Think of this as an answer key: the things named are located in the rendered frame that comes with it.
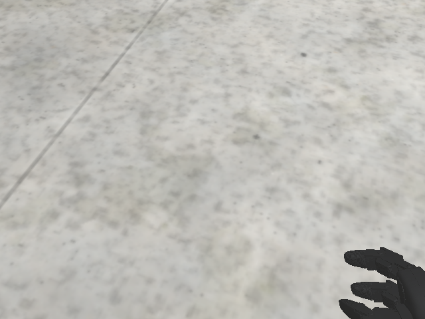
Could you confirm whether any robot right hand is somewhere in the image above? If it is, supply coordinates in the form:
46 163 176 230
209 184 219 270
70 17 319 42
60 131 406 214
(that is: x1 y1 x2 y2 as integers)
339 247 425 319

